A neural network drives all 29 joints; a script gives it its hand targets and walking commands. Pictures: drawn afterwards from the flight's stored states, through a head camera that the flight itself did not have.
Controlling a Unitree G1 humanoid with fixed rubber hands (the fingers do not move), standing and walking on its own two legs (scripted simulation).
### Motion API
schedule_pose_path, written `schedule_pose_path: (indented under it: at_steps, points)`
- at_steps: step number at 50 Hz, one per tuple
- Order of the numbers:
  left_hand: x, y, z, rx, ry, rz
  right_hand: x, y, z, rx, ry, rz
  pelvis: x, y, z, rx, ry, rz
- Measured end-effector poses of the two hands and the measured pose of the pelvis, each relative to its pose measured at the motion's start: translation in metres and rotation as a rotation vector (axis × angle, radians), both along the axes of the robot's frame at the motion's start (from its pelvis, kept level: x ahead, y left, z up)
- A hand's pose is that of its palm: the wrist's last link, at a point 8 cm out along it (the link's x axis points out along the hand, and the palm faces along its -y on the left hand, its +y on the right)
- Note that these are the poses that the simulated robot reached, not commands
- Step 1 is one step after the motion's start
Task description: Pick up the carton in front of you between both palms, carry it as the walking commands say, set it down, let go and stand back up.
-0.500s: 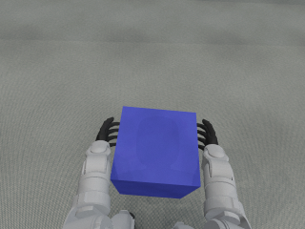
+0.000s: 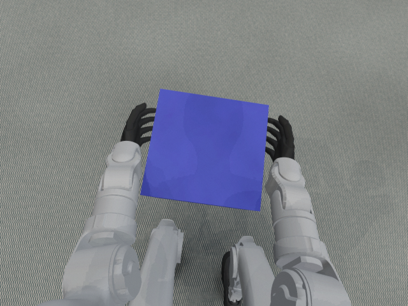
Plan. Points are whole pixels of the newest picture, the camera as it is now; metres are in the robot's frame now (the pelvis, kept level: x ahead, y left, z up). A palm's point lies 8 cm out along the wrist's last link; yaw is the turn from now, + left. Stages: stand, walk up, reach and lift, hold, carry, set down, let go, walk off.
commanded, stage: set down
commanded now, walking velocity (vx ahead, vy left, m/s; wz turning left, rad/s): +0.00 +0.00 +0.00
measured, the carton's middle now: (204, 159) +0.41 +0.05 -0.16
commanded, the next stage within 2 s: none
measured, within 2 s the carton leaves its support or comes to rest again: rests again in 1.34 s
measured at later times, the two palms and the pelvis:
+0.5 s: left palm (141, 154) +0.43 +0.22 -0.25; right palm (253, 159) +0.45 -0.08 -0.23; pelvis -0.02 +0.00 -0.13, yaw -1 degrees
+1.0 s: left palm (151, 157) +0.46 +0.22 -0.39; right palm (242, 164) +0.48 -0.08 -0.38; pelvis -0.04 +0.00 -0.22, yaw -2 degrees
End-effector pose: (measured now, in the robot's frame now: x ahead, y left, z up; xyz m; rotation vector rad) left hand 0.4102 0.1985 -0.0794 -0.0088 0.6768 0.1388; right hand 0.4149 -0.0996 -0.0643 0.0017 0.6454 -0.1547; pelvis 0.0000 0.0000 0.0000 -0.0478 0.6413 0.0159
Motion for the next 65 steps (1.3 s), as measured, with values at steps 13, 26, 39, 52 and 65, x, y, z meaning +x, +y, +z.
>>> schedule_pose_path:
  at_steps: [13,26,39,52,65]
  points:
    - [0.014,0.006,-0.093,0.002,0.013,0.013,0.021,0.006,-0.090,-0.003,0.008,0.017,-0.010,0.008,-0.071,-0.020,0.109,-0.004]
    - [0.022,0.018,-0.175,0.021,0.034,0.038,0.040,0.018,-0.173,0.004,0.027,0.055,-0.021,0.003,-0.132,-0.024,0.140,0.003]
    - [0.042,0.015,-0.251,0.036,0.067,0.010,0.052,0.014,-0.254,0.002,0.060,0.044,-0.034,-0.001,-0.186,-0.022,0.121,-0.013]
    - [0.051,0.018,-0.314,0.045,0.086,0.006,0.062,0.017,-0.319,0.002,0.078,0.054,-0.038,-0.002,-0.228,-0.003,0.053,-0.032]
    - [0.051,0.015,-0.317,0.055,0.119,-0.004,0.061,0.013,-0.325,-0.001,0.108,0.068,-0.042,-0.002,-0.239,0.005,0.033,-0.045]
